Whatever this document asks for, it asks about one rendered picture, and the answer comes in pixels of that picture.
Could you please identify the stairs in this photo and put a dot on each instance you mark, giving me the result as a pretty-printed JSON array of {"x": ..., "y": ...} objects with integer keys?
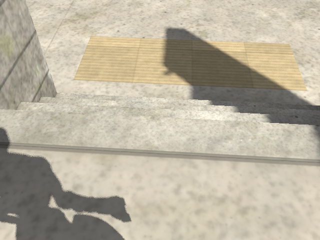
[{"x": 177, "y": 108}]

